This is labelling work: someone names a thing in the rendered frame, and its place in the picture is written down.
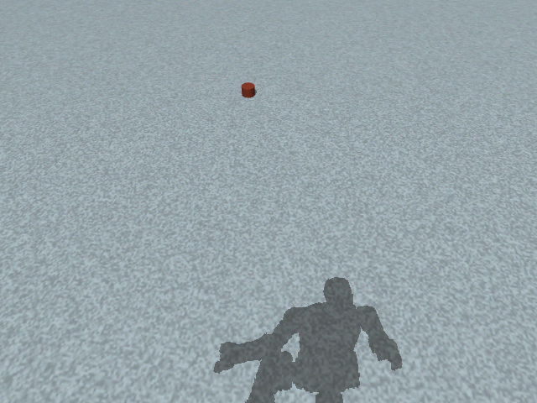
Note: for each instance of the tin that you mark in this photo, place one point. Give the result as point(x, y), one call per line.
point(248, 90)

